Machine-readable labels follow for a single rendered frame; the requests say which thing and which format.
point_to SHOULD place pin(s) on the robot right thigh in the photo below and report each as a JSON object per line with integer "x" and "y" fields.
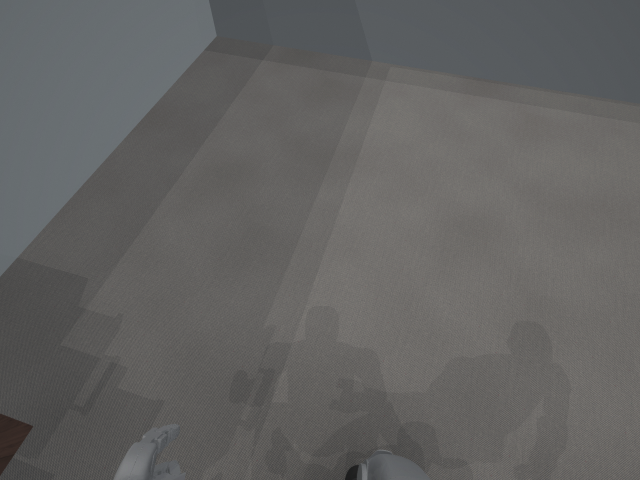
{"x": 390, "y": 467}

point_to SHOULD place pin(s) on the cabinet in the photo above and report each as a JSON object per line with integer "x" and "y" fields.
{"x": 12, "y": 435}

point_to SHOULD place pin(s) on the robot right shin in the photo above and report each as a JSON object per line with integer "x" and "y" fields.
{"x": 380, "y": 452}

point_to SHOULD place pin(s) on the robot left hand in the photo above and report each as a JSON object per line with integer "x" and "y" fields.
{"x": 139, "y": 461}

